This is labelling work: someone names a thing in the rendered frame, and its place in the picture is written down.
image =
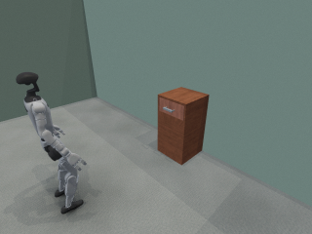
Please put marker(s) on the robot right thigh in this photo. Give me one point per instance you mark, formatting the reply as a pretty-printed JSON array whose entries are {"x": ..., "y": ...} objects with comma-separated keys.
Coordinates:
[{"x": 55, "y": 155}]

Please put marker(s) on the cabinet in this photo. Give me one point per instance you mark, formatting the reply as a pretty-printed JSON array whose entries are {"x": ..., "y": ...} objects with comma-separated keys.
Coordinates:
[{"x": 178, "y": 139}]

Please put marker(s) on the left robot hand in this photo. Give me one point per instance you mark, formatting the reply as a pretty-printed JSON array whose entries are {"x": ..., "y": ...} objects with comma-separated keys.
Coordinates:
[{"x": 57, "y": 128}]

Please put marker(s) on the right robot forearm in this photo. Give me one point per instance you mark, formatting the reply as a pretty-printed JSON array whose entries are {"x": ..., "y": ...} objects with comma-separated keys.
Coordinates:
[{"x": 51, "y": 140}]

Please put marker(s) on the robot right foot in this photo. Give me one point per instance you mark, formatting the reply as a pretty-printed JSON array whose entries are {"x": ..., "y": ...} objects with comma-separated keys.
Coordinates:
[{"x": 74, "y": 205}]

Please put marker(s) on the handle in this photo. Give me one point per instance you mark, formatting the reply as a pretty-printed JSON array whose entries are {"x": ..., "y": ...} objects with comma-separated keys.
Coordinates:
[{"x": 167, "y": 109}]

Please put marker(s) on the right robot upper arm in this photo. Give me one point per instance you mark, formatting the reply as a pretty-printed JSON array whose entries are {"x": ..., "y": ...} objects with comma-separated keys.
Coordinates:
[{"x": 39, "y": 112}]

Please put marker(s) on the right robot hand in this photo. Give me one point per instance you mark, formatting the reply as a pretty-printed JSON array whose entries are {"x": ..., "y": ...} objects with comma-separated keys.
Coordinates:
[{"x": 73, "y": 160}]

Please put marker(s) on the drawer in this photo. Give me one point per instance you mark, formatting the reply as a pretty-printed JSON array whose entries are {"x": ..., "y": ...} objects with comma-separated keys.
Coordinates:
[{"x": 178, "y": 108}]

